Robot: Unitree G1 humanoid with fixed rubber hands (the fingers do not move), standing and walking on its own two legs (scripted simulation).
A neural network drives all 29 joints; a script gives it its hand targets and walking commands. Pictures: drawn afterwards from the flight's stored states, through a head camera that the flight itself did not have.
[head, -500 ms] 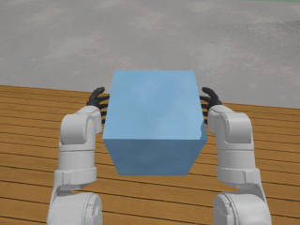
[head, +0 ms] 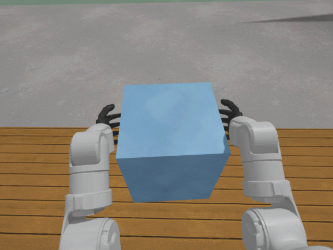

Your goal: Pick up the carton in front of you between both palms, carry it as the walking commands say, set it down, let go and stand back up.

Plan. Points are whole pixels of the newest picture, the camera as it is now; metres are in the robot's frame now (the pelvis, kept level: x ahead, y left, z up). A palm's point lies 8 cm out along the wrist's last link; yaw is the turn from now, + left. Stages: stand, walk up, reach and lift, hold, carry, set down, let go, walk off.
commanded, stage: carry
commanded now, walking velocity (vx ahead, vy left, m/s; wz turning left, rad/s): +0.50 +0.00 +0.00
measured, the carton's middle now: (169, 146) +0.37 -0.02 +0.06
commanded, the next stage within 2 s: none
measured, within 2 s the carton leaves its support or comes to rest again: neither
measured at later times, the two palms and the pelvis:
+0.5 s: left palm (107, 78) +0.63 +0.16 +0.11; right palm (195, 71) +0.64 -0.14 +0.10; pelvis +0.28 -0.01 -0.03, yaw -2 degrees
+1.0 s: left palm (126, 51) +0.93 +0.12 +0.06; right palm (192, 47) +0.91 -0.18 +0.06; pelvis +0.57 -0.01 -0.06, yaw -1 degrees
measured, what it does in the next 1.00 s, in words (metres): goes down: left foot 0.05 m lower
